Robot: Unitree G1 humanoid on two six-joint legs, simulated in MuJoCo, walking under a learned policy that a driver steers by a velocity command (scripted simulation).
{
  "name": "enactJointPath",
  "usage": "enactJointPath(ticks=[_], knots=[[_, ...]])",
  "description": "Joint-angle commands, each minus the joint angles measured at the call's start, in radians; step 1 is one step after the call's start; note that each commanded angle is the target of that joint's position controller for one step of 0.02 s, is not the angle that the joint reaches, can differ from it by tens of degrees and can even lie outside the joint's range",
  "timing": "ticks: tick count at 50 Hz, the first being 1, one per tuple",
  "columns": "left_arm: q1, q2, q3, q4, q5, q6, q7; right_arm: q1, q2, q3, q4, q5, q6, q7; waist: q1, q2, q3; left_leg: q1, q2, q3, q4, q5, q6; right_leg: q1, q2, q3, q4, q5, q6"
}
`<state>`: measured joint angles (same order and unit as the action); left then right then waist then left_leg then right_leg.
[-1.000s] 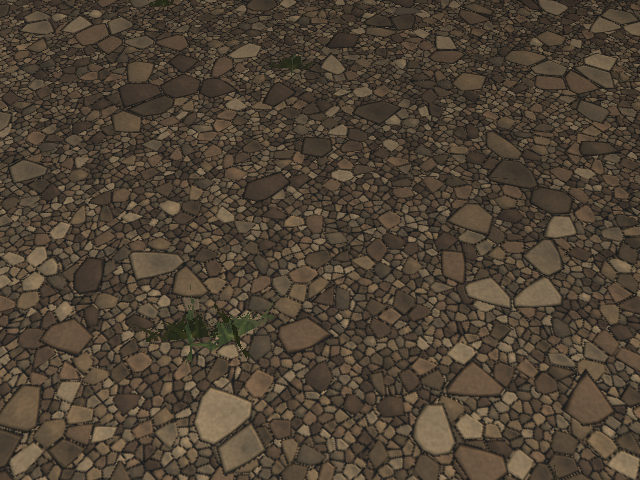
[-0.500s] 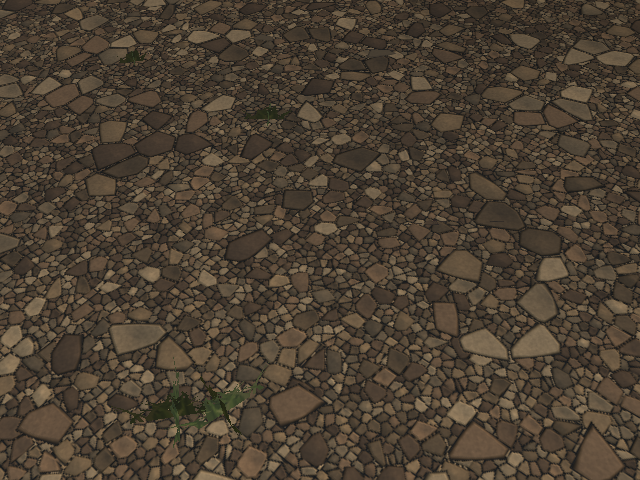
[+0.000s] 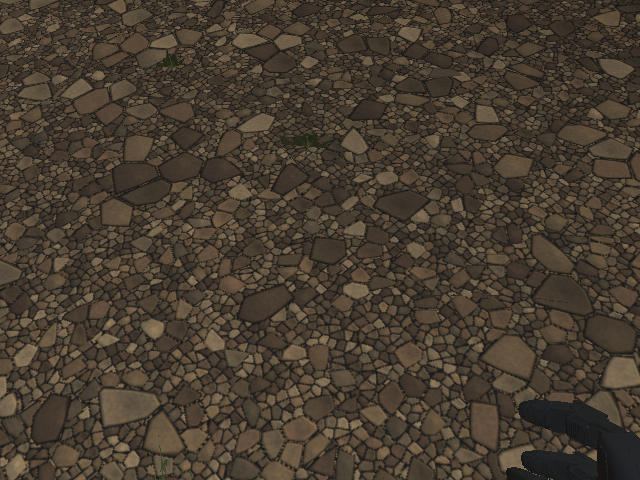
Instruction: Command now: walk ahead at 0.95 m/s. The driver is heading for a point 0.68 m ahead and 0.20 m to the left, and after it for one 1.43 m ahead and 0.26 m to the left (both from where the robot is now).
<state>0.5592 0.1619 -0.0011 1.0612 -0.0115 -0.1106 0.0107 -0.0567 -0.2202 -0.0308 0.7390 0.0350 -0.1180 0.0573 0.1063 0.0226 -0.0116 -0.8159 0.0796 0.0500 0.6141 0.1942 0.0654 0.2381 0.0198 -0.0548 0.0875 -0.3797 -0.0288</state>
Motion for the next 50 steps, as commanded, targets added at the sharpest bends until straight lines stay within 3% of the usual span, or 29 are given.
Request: enactJointPath(ticks=[1, 3, 4, 5, 6, 7, 8, 9, 10, 12, 14, 18, 21, 25, 27, 28, 29, 30, 31, 32, 33, 34, 35, 37, 39, 41, 46, 48, 50], knots=[[0.015, 0.2, 0.04, -0.045, 0.004, 0.0, 0.011, -0.17, -0.059, -0.012, -0.121, 0.011, -0.022, 0.027, -0.064, -0.11, 0.157, 0.146, -0.086, 0.06, -0.107, -0.048, 0.031, -0.106, -0.247, 0.028, 0.017, 0.841, -0.117], [0.025, 0.24, 0.056, -0.04, 0.036, 0.019, 0.014, -0.066, -0.129, -0.039, -0.123, 0.018, -0.01, 0.018, -0.153, -0.21, 0.043, 0.291, -0.155, 0.092, -0.07, -0.195, 0.067, 0.011, -0.28, 0.029, 0.231, 1.331, -0.104], [-0.001, 0.257, 0.063, -0.042, 0.05, 0.035, 0.014, 0.126, -0.183, -0.064, -0.075, 0.026, 0.003, 0.004, -0.256, -0.259, -0.065, 0.502, -0.17, 0.087, -0.047, -0.245, 0.098, -0.011, -0.291, 0.023, 0.454, 1.492, -0.098], [-0.08, 0.262, 0.062, -0.071, 0.051, 0.042, 0.015, 0.394, -0.227, -0.083, -0.001, 0.022, 0.02, -0.015, -0.392, -0.249, -0.188, 0.882, -0.086, -0.008, -0.011, -0.271, 0.134, -0.257, -0.266, 0.016, 0.774, 1.369, -0.074], [0.054, 0.066, 0.02, -0.108, 0.042, 0.02, -0.01, 0.538, -0.31, -0.1, 0.038, -0.027, 0.016, -0.02, -0.277, 0.068, -0.41, 1.386, 0.209, -0.555, -0.016, -0.726, 0.301, -0.768, -0.08, 0.082, 1.247, 0.598, -0.034], [0.046, 0.07, 0.009, -0.093, -0.012, -0.033, -0.027, 0.597, -0.247, -0.088, 0.077, -0.026, 0.008, -0.019, -0.286, 0.208, -0.552, 1.458, 0.291, -0.952, -0.263, -1.048, 0.323, -0.901, 0.026, 0.258, 1.395, -0.045, -0.06], [-0.132, 0.185, 0.046, -0.156, -0.061, -0.052, -0.025, 0.535, -0.165, -0.069, 0.098, -0.027, 0.007, -0.026, -0.294, 0.214, -0.329, 1.331, 0.237, -0.832, -0.339, -0.961, 0.246, -1.017, -0.04, 0.233, 1.429, -0.022, -0.094], [-0.237, 0.185, 0.041, -0.198, -0.067, -0.061, -0.019, 0.461, -0.137, -0.058, 0.097, -0.033, 0.0, -0.023, -0.259, 0.08, -0.19, 1.138, 0.213, -0.675, -0.357, -0.78, 0.219, -1.024, -0.079, 0.21, 1.41, 0.016, -0.104], [-0.285, 0.16, 0.04, -0.212, -0.049, -0.062, -0.016, 0.385, -0.107, -0.047, 0.1, -0.046, -0.01, -0.016, -0.2, -0.048, -0.101, 0.929, 0.181, -0.565, -0.382, -0.644, 0.207, -0.981, -0.113, 0.194, 1.345, 0.059, -0.104], [-0.217, 0.116, 0.042, -0.207, -0.028, -0.023, -0.021, 0.283, -0.045, -0.026, 0.102, -0.064, -0.018, -0.007, -0.077, -0.016, -0.026, 0.653, 0.125, -0.432, -0.421, -0.606, 0.2, -0.871, -0.178, 0.198, 1.277, 0.102, -0.093], [-0.218, 0.083, 0.033, -0.221, -0.024, 0.012, -0.013, 0.263, -0.059, -0.023, 0.119, -0.031, -0.016, -0.009, -0.033, 0.03, 0.065, 0.492, 0.12, -0.344, -0.49, -0.628, 0.197, -0.887, -0.219, 0.177, 1.196, 0.07, -0.061], [-0.459, 0.145, 0.034, -0.321, 0.024, -0.005, -0.004, 0.353, -0.125, -0.034, 0.12, -0.027, -0.025, -0.046, -0.083, -0.012, 0.168, 0.373, 0.051, -0.248, -0.55, -0.452, 0.198, -0.913, -0.205, 0.123, 0.849, 0.413, 0.021], [-0.594, 0.137, 0.026, -0.355, 0.006, -0.031, -0.032, 0.444, -0.169, -0.044, 0.119, -0.007, -0.028, -0.065, -0.14, -0.027, 0.139, 0.35, 0.022, -0.186, -0.554, -0.41, 0.163, -0.674, -0.115, 0.072, 0.574, 0.644, 0.055], [-0.651, 0.2, 0.046, -0.384, -0.021, -0.039, -0.043, 0.528, -0.184, -0.054, 0.132, 0.002, 0.007, -0.082, -0.14, 0.022, 0.142, 0.682, 0.107, -0.274, -0.429, -0.369, 0.131, -0.712, -0.088, 0.126, 0.391, 0.514, 0.074], [-0.476, 0.278, 0.085, -0.358, -0.034, -0.043, -0.036, 0.532, -0.192, -0.057, 0.132, -0.03, 0.035, -0.079, -0.035, 0.069, 0.017, 0.754, 0.094, -0.279, -0.18, -0.053, 0.096, -0.528, -0.047, 0.099, 0.424, 0.31, 0.037], [-0.257, 0.318, 0.105, -0.319, -0.036, -0.036, -0.025, 0.487, -0.184, -0.049, 0.105, -0.052, 0.043, -0.074, 0.089, 0.094, -0.136, 0.634, 0.045, -0.246, 0.089, -0.001, 0.056, -0.247, -0.088, 0.099, 0.512, 0.255, 0.014], [-0.063, 0.402, 0.122, -0.289, -0.009, -0.023, -0.012, 0.528, -0.08, -0.022, 0.061, -0.067, 0.033, -0.068, 0.108, -0.095, -0.346, 0.375, -0.042, -0.178, 0.477, -0.23, 0.025, 0.114, -0.29, 0.382, 0.512, -0.052, -0.035], [-0.037, 0.455, 0.135, -0.271, 0.016, -0.025, -0.034, 0.665, 0.032, 0.008, 0.02, 0.018, 0.004, -0.06, 0.001, -0.565, -0.514, 0.096, -0.128, -0.208, 0.804, -0.664, 0.006, 0.309, -0.485, 0.999, 0.22, -0.483, -0.177], [-0.124, 0.319, 0.104, -0.292, 0.015, -0.024, -0.036, 0.57, -0.076, -0.011, 0.022, 0.058, 0.004, -0.072, 0.024, -0.412, -0.361, -0.012, -0.055, -0.221, 0.897, -0.616, 0.019, 0.218, -0.449, 0.953, 0.145, -0.541, -0.13], [-0.171, 0.257, 0.091, -0.29, 0.011, -0.021, -0.031, 0.439, -0.111, -0.019, -0.003, 0.05, 0.007, -0.075, 0.042, -0.28, -0.207, -0.069, -0.022, -0.178, 0.911, -0.559, 0.022, 0.092, -0.425, 0.737, 0.174, -0.351, -0.095], [-0.217, 0.248, 0.091, -0.276, 0.024, -0.018, -0.03, 0.369, -0.11, -0.021, -0.022, 0.022, 0.013, -0.077, 0.015, -0.11, -0.126, -0.03, 0.029, -0.165, 0.866, -0.514, 0.023, -0.061, -0.397, 0.579, 0.191, -0.119, -0.086], [-0.262, 0.209, 0.085, -0.262, 0.035, -0.018, -0.03, 0.341, -0.113, -0.033, -0.034, 0.001, 0.024, -0.07, -0.023, -0.087, -0.074, 0.024, 0.066, -0.173, 0.793, -0.478, 0.026, -0.185, -0.357, 0.454, 0.191, 0.026, -0.086], [-0.298, 0.17, 0.075, -0.249, 0.043, -0.019, -0.028, 0.362, -0.098, -0.039, -0.04, 0.01, 0.045, -0.057, -0.067, -0.116, -0.044, 0.079, 0.097, -0.182, 0.757, -0.462, 0.027, -0.266, -0.33, 0.358, 0.18, 0.09, -0.081], [-0.334, 0.14, 0.073, -0.228, 0.019, -0.018, -0.03, 0.351, -0.057, -0.037, -0.06, 0.024, 0.084, -0.043, -0.098, -0.132, 0.022, 0.069, 0.128, -0.162, 0.716, -0.472, 0.026, -0.33, -0.313, 0.205, 0.135, 0.17, -0.071], [-0.346, 0.173, 0.083, -0.224, 0.015, -0.019, -0.025, 0.31, -0.047, -0.033, -0.093, 0.008, 0.1, -0.037, -0.116, -0.092, 0.08, 0.02, 0.135, -0.151, 0.681, -0.402, 0.016, -0.366, -0.316, 0.101, 0.095, 0.265, -0.078], [-0.369, 0.208, 0.09, -0.236, 0.03, -0.019, -0.017, 0.272, -0.066, -0.033, -0.118, 0.004, 0.102, -0.032, -0.13, -0.067, 0.124, 0.009, 0.126, -0.134, 0.585, -0.291, 0.001, -0.401, -0.296, -0.003, 0.053, 0.306, -0.083], [-0.287, 0.297, 0.104, -0.238, 0.022, -0.008, 0.002, 0.098, -0.095, -0.03, -0.175, -0.001, 0.084, 0.011, -0.082, 0.001, 0.195, 0.058, 0.062, 0.018, 0.254, -0.088, 0.046, -0.274, -0.265, -0.198, 0.025, 0.505, -0.037], [-0.27, 0.348, 0.113, -0.249, 0.021, 0.009, 0.008, 0.098, -0.141, -0.048, -0.185, 0.007, 0.076, 0.022, -0.111, -0.039, 0.147, 0.198, -0.031, 0.126, 0.197, -0.12, 0.074, -0.198, -0.264, -0.242, 0.124, 1.01, -0.02], [-0.27, 0.404, 0.126, -0.262, 0.01, 0.036, 0.014, 0.256, -0.199, -0.08, -0.165, 0.023, 0.086, 0.019, -0.226, -0.138, 0.042, 0.405, -0.114, 0.161, 0.219, -0.278, 0.11, -0.149, -0.3, -0.236, 0.386, 1.464, -0.036]])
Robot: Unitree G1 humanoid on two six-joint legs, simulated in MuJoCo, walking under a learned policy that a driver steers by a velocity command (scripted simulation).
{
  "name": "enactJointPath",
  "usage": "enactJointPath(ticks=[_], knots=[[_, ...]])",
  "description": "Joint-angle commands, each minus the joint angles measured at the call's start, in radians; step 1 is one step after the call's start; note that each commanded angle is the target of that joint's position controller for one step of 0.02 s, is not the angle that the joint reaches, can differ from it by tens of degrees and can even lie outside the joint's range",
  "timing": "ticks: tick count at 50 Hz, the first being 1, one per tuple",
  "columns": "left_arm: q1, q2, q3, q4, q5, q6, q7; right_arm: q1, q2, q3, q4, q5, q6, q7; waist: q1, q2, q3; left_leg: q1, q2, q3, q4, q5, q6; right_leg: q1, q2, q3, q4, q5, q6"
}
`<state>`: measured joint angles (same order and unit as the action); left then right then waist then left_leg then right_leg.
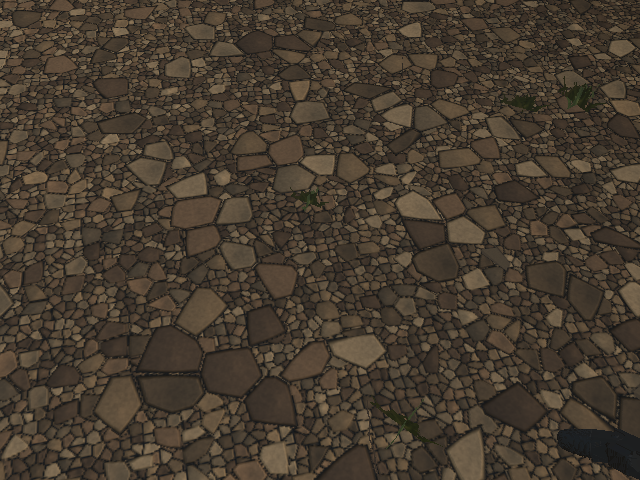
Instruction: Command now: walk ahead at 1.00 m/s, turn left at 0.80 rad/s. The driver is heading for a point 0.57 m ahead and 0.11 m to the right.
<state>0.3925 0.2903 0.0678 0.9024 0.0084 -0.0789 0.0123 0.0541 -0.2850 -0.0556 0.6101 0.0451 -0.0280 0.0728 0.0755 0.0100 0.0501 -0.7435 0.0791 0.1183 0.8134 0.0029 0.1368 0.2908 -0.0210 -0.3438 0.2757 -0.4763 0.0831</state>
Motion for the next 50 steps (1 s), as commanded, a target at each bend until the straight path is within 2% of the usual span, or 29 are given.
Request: enactJointPath(ticks=[1, 2, 3, 4, 5, 6, 7, 9, 11, 15, 18, 21, 23, 25, 26, 27, 28, 29, 30, 31, 33, 35, 39, 44, 46, 47, 48, 49, 50], knots=[[-0.134, 0.283, 0.06, -0.116, -0.017, 0.008, 0.01, 0.34, -0.196, -0.089, 0.014, 0.007, 0.008, -0.006, -0.295, -0.151, -0.115, 0.589, -0.141, 0.065, 0.005, -0.147, 0.075, -0.284, -0.266, 0.085, 0.425, 1.608, -0.164], [-0.181, 0.252, 0.051, -0.125, -0.03, -0.001, 0.005, 0.542, -0.25, -0.122, 0.083, -0.004, 0.018, -0.029, -0.391, -0.074, -0.164, 0.889, -0.124, -0.039, -0.165, -0.034, 0.111, -0.463, -0.185, 0.097, 0.77, 1.321, -0.127], [-0.137, 0.035, -0.004, -0.17, 0.002, -0.038, -0.006, 0.458, -0.303, -0.115, 0.102, -0.028, 0.021, -0.043, -0.218, 0.375, -0.099, 1.039, 0.016, -0.343, -0.194, 0.304, 0.159, -0.819, 0.056, 0.149, 1.262, -0.049, -0.08], [0.017, 0.039, -0.028, -0.211, -0.038, -0.084, -0.018, 0.382, -0.278, -0.084, 0.024, -0.073, -0.013, -0.035, -0.11, 0.353, -0.431, 1.218, 0.237, -0.886, -0.389, -0.041, 0.358, -1.005, 0.087, 0.444, 1.425, -0.142, -0.091], [-0.113, 0.146, -0.006, -0.199, -0.068, -0.099, -0.015, 0.376, -0.194, -0.075, 0.019, -0.063, -0.032, -0.024, -0.18, 0.099, -0.376, 1.095, 0.236, -0.891, -0.51, -0.084, 0.294, -0.986, 0.036, 0.486, 1.347, -0.034, -0.113], [-0.168, 0.136, -0.003, -0.221, -0.078, -0.095, -0.007, 0.325, -0.186, -0.07, 0.039, -0.049, -0.051, -0.018, -0.123, -0.016, -0.173, 0.897, 0.219, -0.777, -0.527, 0.002, 0.258, -1.008, 0.004, 0.454, 1.243, 0.018, -0.112], [-0.189, 0.122, -0.006, -0.203, -0.051, -0.077, 0.007, 0.236, -0.149, -0.056, 0.032, -0.04, -0.065, -0.017, -0.083, -0.125, -0.124, 0.748, 0.194, -0.665, -0.504, 0.122, 0.216, -0.951, -0.055, 0.452, 1.168, 0.064, -0.1], [-0.103, 0.136, 0.007, -0.154, -0.043, -0.025, 0.004, 0.155, -0.11, -0.04, 0.027, -0.064, -0.072, -0.028, -0.026, -0.092, -0.09, 0.52, 0.167, -0.465, -0.504, 0.353, 0.165, -0.794, -0.121, 0.449, 1.069, 0.096, -0.082], [-0.108, 0.093, 0.003, -0.14, -0.036, 0.006, 0.003, 0.167, -0.101, -0.034, 0.067, -0.055, -0.083, -0.042, -0.026, -0.054, -0.066, 0.446, 0.127, -0.308, -0.541, 0.467, 0.127, -0.761, -0.13, 0.424, 0.93, 0.138, -0.068], [-0.193, 0.042, -0.011, -0.156, -0.027, 0.009, -0.012, 0.137, -0.099, -0.032, 0.091, -0.07, -0.079, -0.089, -0.055, 0.017, -0.072, 0.478, 0.018, -0.035, -0.561, 0.527, 0.03, -0.771, -0.08, 0.372, 0.605, 0.482, -0.051], [-0.29, 0.051, -0.008, -0.194, -0.026, 0.001, -0.046, 0.156, -0.107, -0.032, 0.096, -0.062, -0.052, -0.117, -0.118, 0.039, -0.087, 0.616, 0.036, 0.018, -0.531, 0.45, -0.006, -0.82, -0.053, 0.322, 0.416, 0.688, -0.047], [-0.302, 0.073, 0.004, -0.226, -0.023, 0.004, -0.083, 0.153, -0.119, -0.037, 0.099, -0.061, -0.013, -0.132, -0.13, 0.055, -0.079, 0.723, 0.099, 0.021, -0.459, 0.438, -0.006, -0.874, -0.046, 0.291, 0.358, 0.606, -0.067], [-0.246, 0.097, 0.019, -0.233, -0.015, 0.008, -0.1, 0.118, -0.131, -0.043, 0.082, -0.056, 0.012, -0.141, -0.1, 0.065, -0.087, 0.759, 0.13, 0.024, -0.352, 0.583, -0.006, -0.863, -0.009, 0.251, 0.364, 0.461, -0.1], [-0.083, 0.135, 0.042, -0.21, -0.015, 0.012, -0.093, 0.063, -0.131, -0.044, 0.055, -0.048, 0.029, -0.15, -0.021, 0.074, -0.137, 0.718, 0.113, 0.043, -0.116, 0.717, -0.035, -0.714, 0.058, 0.225, 0.332, 0.381, -0.153], [0.064, 0.179, 0.064, -0.19, -0.01, 0.007, -0.076, 0.026, -0.127, -0.04, 0.036, -0.04, 0.028, -0.146, 0.071, 0.007, -0.19, 0.598, 0.053, 0.049, 0.136, 0.549, -0.082, -0.51, 0.049, 0.306, 0.208, 0.57, -0.208], [0.012, 0.259, 0.075, -0.213, -0.005, 0.003, -0.052, 0.101, -0.021, -0.012, 0.017, -0.079, 0.018, -0.121, -0.038, -0.273, -0.204, 0.338, -0.122, 0.036, 0.421, -0.391, -0.146, -0.334, -0.138, 0.602, 0.246, 1.079, -0.309], [-0.044, 0.287, 0.072, -0.273, 0.037, -0.001, -0.048, 0.214, -0.031, -0.003, 0.006, -0.066, 0.006, -0.098, -0.083, -0.339, -0.406, 0.083, -0.272, -0.182, 0.724, -0.707, -0.192, -0.099, -0.341, 1.117, 0.137, 0.978, -0.547], [-0.109, 0.221, 0.061, -0.313, 0.023, 0.008, -0.046, 0.179, -0.127, -0.017, 0.032, -0.044, -0.003, -0.081, -0.036, -0.145, -0.447, 0.069, -0.178, -0.289, 0.742, -0.612, -0.165, -0.116, -0.333, 1.041, 0.1, 0.809, -0.504], [-0.16, 0.161, 0.041, -0.327, 0.002, 0.019, -0.038, 0.096, -0.145, -0.023, 0.012, -0.035, 0.004, -0.079, -0.038, -0.032, -0.347, 0.059, -0.14, -0.265, 0.687, -0.533, -0.158, -0.236, -0.296, 0.918, 0.098, 0.697, -0.446], [-0.186, 0.123, 0.027, -0.328, -0.017, 0.03, -0.032, 0.065, -0.123, -0.02, 0.017, -0.047, 0.017, -0.088, -0.063, 0.068, -0.253, 0.069, -0.096, -0.243, 0.604, -0.497, -0.162, -0.373, -0.257, 0.825, 0.082, 0.61, -0.395], [-0.205, 0.106, 0.017, -0.329, -0.012, 0.047, -0.021, 0.068, -0.108, -0.023, 0.017, -0.048, 0.047, -0.096, -0.093, -0.002, -0.177, 0.184, -0.061, -0.218, 0.438, -0.462, -0.166, -0.563, -0.175, 0.716, 0.049, 0.52, -0.343], [-0.201, 0.124, 0.024, -0.328, 0.005, 0.056, -0.014, 0.102, -0.063, -0.011, 0.037, -0.044, 0.048, -0.101, -0.096, -0.067, -0.169, 0.237, -0.07, -0.172, 0.293, -0.459, -0.187, -0.601, -0.13, 0.633, 0.05, 0.635, -0.332], [-0.2, 0.135, 0.03, -0.33, 0.006, 0.078, 0.004, 0.107, -0.05, -0.004, 0.062, -0.043, 0.047, -0.117, -0.068, -0.115, -0.244, 0.295, -0.05, -0.17, 0.117, -0.374, -0.216, -0.556, -0.134, 0.596, 0.074, 0.578, -0.325], [-0.23, 0.101, 0.013, -0.332, 0.012, 0.097, -0.003, 0.091, -0.058, -0.011, 0.064, -0.042, 0.039, -0.111, -0.044, -0.167, -0.182, 0.356, -0.046, -0.152, -0.074, -0.344, -0.197, -0.594, -0.135, 0.642, 0.066, 0.25, -0.298], [-0.245, 0.068, -0.002, -0.325, 0.005, 0.099, -0.006, 0.139, -0.036, -0.009, 0.085, -0.049, 0.024, -0.097, -0.079, -0.161, -0.167, 0.47, -0.063, -0.119, -0.284, -0.225, -0.167, -0.626, -0.111, 0.629, 0.104, 0.198, -0.256], [-0.208, 0.045, -0.009, -0.311, 0.007, 0.093, -0.008, 0.147, -0.046, -0.009, 0.087, -0.064, 0.016, -0.09, -0.076, -0.137, -0.162, 0.531, -0.041, -0.144, -0.351, -0.163, -0.145, -0.65, -0.081, 0.609, 0.129, 0.163, -0.208], [-0.185, 0.019, -0.017, -0.308, 0.018, 0.086, -0.01, 0.15, -0.101, -0.016, 0.074, -0.086, 0.01, -0.089, -0.051, -0.033, -0.15, 0.553, 0.081, -0.278, -0.406, -0.098, -0.099, -0.69, -0.021, 0.551, 0.228, 0.116, -0.153], [-0.145, 0.003, -0.017, -0.318, 0.018, 0.076, -0.018, 0.094, -0.131, -0.023, 0.083, -0.087, 0.01, -0.089, 0.028, 0.163, -0.122, 0.464, 0.143, -0.356, -0.427, -0.116, -0.024, -0.665, 0.062, 0.433, 0.255, 0.11, -0.11], [-0.197, 0.036, -0.012, -0.316, 0.026, 0.071, -0.018, 0.062, -0.065, -0.01, 0.071, -0.083, 0.006, -0.086, -0.005, 0.172, -0.108, 0.378, 0.128, -0.359, -0.461, -0.257, -0.018, -0.581, 0.04, 0.426, 0.253, 0.177, -0.088]])
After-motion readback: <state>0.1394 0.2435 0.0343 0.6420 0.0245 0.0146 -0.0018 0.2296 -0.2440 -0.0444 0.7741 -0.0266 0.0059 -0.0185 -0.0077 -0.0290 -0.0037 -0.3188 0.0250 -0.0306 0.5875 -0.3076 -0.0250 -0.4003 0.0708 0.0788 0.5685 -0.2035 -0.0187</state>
